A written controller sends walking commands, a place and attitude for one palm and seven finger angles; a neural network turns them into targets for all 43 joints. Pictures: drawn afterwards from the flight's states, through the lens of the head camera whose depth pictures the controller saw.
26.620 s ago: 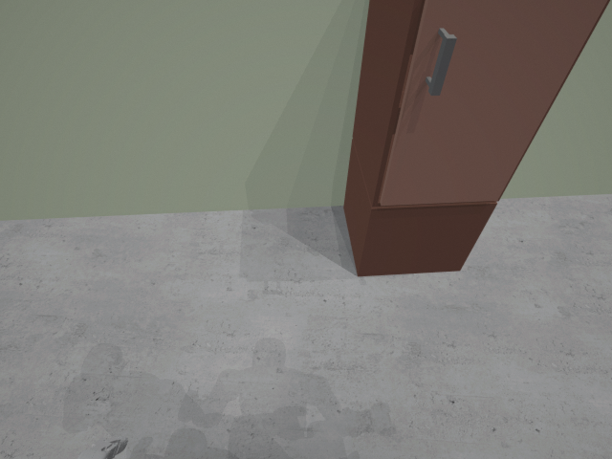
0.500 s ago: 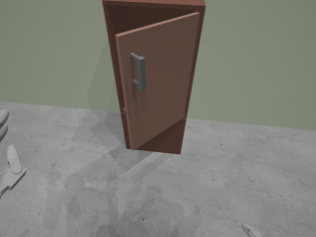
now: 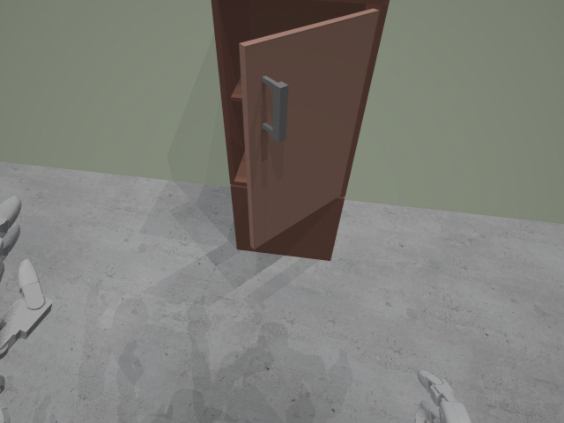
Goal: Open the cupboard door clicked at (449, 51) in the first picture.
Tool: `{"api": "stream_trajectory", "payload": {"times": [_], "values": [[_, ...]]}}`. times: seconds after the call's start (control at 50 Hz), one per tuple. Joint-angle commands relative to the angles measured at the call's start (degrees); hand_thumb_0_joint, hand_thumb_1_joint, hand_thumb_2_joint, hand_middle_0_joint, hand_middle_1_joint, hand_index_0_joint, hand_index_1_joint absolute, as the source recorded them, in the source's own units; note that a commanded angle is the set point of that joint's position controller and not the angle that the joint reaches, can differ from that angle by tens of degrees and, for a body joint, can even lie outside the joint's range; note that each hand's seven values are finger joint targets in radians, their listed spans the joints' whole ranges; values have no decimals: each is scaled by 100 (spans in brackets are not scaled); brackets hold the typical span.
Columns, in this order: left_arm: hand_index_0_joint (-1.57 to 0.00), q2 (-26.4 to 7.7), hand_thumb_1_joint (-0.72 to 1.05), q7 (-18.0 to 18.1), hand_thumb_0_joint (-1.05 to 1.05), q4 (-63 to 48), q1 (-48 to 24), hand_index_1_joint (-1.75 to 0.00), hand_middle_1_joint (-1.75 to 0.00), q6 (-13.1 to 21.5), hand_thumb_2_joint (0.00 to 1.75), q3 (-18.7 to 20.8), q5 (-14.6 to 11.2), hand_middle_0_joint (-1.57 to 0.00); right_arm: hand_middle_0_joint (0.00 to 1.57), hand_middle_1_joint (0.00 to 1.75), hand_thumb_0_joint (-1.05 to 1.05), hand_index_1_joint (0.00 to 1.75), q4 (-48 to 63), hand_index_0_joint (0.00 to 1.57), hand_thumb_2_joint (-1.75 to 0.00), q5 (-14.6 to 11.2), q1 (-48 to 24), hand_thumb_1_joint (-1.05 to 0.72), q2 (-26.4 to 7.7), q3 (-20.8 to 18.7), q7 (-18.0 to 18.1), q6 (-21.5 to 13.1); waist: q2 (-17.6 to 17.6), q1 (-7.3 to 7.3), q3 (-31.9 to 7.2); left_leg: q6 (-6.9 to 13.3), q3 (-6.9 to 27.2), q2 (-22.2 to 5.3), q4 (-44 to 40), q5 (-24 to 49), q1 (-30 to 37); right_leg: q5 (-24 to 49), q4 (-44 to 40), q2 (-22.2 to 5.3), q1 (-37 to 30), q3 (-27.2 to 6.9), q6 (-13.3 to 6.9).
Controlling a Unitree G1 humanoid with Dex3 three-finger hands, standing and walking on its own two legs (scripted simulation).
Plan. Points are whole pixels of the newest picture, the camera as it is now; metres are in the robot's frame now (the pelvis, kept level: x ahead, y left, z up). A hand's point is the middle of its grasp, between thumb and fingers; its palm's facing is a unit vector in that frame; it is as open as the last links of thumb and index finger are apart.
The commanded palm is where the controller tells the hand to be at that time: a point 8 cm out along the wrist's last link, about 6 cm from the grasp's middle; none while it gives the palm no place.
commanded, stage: stop stepping back and stand still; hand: left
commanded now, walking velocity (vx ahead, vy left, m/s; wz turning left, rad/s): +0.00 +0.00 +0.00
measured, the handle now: (273, 109) +0.67 +0.07 +0.12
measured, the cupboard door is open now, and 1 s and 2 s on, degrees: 48 48 48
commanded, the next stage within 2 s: let the arm hang, fingers relaxed in 0.24 s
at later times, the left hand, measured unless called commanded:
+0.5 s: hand (116, 388) +0.18 +0.26 -0.06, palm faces +0.09 -0.89 -0.45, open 7.4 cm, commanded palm none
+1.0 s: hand out of the picture +0.03 +0.24 -0.16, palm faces +0.07 -0.93 -0.36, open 7.3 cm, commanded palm none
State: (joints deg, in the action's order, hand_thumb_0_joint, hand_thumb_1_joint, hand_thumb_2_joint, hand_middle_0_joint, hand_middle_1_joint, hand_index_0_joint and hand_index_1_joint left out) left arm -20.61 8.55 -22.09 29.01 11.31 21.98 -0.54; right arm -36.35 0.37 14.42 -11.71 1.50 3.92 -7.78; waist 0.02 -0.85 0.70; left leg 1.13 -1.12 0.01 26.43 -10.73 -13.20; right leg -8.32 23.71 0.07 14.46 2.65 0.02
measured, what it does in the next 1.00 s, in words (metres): stands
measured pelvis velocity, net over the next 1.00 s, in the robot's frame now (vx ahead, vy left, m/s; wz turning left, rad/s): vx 0.02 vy -0.02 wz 0.07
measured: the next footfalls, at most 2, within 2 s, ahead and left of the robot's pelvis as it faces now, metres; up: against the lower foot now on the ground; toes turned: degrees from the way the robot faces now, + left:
none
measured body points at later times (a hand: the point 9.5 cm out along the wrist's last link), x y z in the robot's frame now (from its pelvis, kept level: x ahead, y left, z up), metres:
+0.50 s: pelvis +0.00 +0.00 -0.02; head +0.00 -0.02 +0.43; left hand +0.17 +0.30 -0.03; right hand +0.15 -0.26 -0.14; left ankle +0.04 +0.11 -0.74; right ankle +0.07 -0.11 -0.74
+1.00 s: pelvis +0.02 -0.02 +0.00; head +0.04 -0.03 +0.45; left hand +0.03 +0.29 -0.13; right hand +0.07 -0.29 -0.15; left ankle +0.04 +0.11 -0.74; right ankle +0.07 -0.11 -0.74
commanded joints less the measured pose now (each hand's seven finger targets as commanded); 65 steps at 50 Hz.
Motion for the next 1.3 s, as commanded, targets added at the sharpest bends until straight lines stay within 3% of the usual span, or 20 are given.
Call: {"api": "stream_trajectory", "payload": {"times": [0.0,0.1,0.16,0.24,0.3,0.32,0.34,0.36,0.38,0.42,0.46,0.48,0.54,0.6,0.7,0.74,0.76,0.88,1.04,1.28], "values": [[-20,-1146,90,96,0,-1584,-487,-30,-30,437,90,630,62,-20,20,30,0,30,939,20,-90,-2,-648,-90,-737,-287,110,-424,-815,40,-306,129,691,-575,-1387,-1685,-996,-682,-25,-59,-943,-255,104],[-20,-1171,90,111,0,-1481,-236,-30,-30,516,90,763,95,-20,20,30,0,30,929,20,-90,16,-625,-90,-707,-293,82,-451,-611,24,-68,139,708,-549,-1336,-1958,-1351,-794,-84,-81,-996,-345,94],[-20,-1147,90,92,0,-1249,-182,-30,-30,551,90,782,54,-20,20,30,0,30,864,20,-90,20,-591,-90,-712,-330,67,-446,-207,54,-15,48,596,-399,-1011,-1673,-1064,-1146,-488,-199,-586,-527,28],[-20,-1054,90,77,0,-1035,-281,-30,-30,559,90,675,13,-20,20,30,0,30,749,20,-90,7,-570,-90,-710,-344,57,-435,-39,84,-90,5,393,-241,-442,-1268,-516,-1617,-936,-399,30,-851,-68],[-20,-1049,90,76,0,-1098,-335,-30,-30,532,90,631,-10,-20,20,30,0,30,722,20,-90,-4,-587,-90,-714,-351,76,-433,-21,96,-233,-6,381,-222,-347,-1082,-272,-1637,-935,-420,161,-827,-84],[-20,-260,90,-727,0,3208,-699,-30,-30,-526,90,-1524,328,-20,20,30,0,30,-761,20,-90,18,-715,-90,-1783,-664,-446,-413,-312,463,172,131,950,-499,347,66,-886,-533,242,-652,737,-423,-313],[-20,-194,90,-845,0,3326,-662,-30,-30,-937,90,-1365,264,-20,20,30,0,30,-755,20,-90,-9,-363,-90,-1478,-642,-454,-8,-420,345,-104,127,936,-646,25,352,-714,-666,441,-463,767,-522,-283],[-20,-147,90,-871,0,3270,-643,-30,-30,-1046,90,-1402,260,-20,20,30,0,30,-619,20,-90,-1,-378,-90,-1508,-646,-407,91,-622,306,-94,218,1048,-828,-210,596,-864,-825,816,-261,628,-394,-208],[-20,-113,90,-874,0,3382,-786,-30,-30,-1068,90,-1412,252,-20,20,30,0,30,-595,20,-90,52,-464,-90,-1540,-615,-387,185,-544,226,-262,394,1399,-983,-415,144,-1321,-1117,1252,-167,355,-350,-211],[-20,-331,90,-873,0,3886,-1003,-30,-30,-1053,90,-1423,294,-20,20,30,0,30,-554,20,-90,108,-664,-90,-1618,-568,-363,294,126,109,-359,544,1585,-985,-461,339,-1327,-986,1398,-107,53,-450,-262],[-20,-585,90,-864,0,4528,-1175,-30,-30,-1017,90,-1466,327,-20,20,30,0,30,-625,20,-90,109,-710,-90,-1665,-570,-369,366,861,-2,-660,399,1219,-685,-46,821,-976,-211,891,-302,-225,-677,-355],[-20,-695,90,-861,0,4818,-1336,-30,-30,-1031,90,-1506,325,-20,20,30,0,30,-710,20,-90,88,-663,-90,-1610,-566,-378,413,973,32,-624,305,1028,-422,185,507,-885,-99,567,-543,-186,-960,-458],[-20,-862,90,-843,0,5639,-1956,-30,-30,-1101,90,-1680,269,-20,20,30,0,30,-1021,20,-90,96,-412,-90,-1443,-512,-394,625,781,245,-366,155,541,43,685,-759,-253,-1677,-383,-1003,620,-1535,-748],[-20,-786,90,-809,0,6226,-2235,-30,-30,-1129,90,-1782,230,-20,20,30,0,30,-1350,20,-90,113,-153,-90,-1323,-485,-377,728,102,335,-284,130,543,-8,751,-830,137,-2195,-534,-995,972,-1438,-775],[-20,-580,90,-816,0,7198,-1746,-30,-30,-1108,90,-1779,168,-20,20,30,0,30,-1622,20,-90,137,-368,-90,-1459,-464,-327,693,-1161,-8,-178,257,1444,-591,-849,-1444,-913,-1347,142,-394,-293,-804,-436],[-20,-575,90,-824,0,7524,-1618,-30,-30,-1078,90,-1796,153,-20,20,30,0,30,-1733,20,-90,108,-386,-90,-1461,-460,-306,689,-1081,-70,-223,234,1342,-562,-901,-1343,-957,-999,56,-441,-641,-796,-436],[-20,-591,90,-821,0,7628,-1629,-30,-30,-1062,90,-1793,150,-20,20,30,0,30,-1777,20,-90,91,-324,-90,-1492,-473,-294,687,-817,-61,-221,214,1322,-563,-854,-1154,-816,-928,-31,-461,-638,-791,-464],[-20,-615,90,-805,0,8085,-1943,-30,-30,-1011,90,-1843,126,-20,20,30,0,30,-2168,20,-90,74,-45,-90,-1403,-475,-286,717,-143,101,88,153,998,-465,-688,-671,-287,-1245,-609,-629,-268,-972,-515],[-20,-792,90,-783,0,8309,-2233,-30,-30,-975,90,-1860,120,-20,20,30,0,30,-2374,20,-90,78,-261,-90,-1529,-441,-312,705,291,113,97,120,855,-472,-756,-49,83,-895,-785,-674,-343,-965,-448],[-20,-878,90,-761,0,8286,-2561,-30,-30,-927,90,-1857,130,-20,20,30,0,30,-2448,20,-90,85,-732,-90,-1613,-401,-326,677,9,91,-57,51,804,-526,-937,612,354,189,-714,-705,-741,-890,-358]]}}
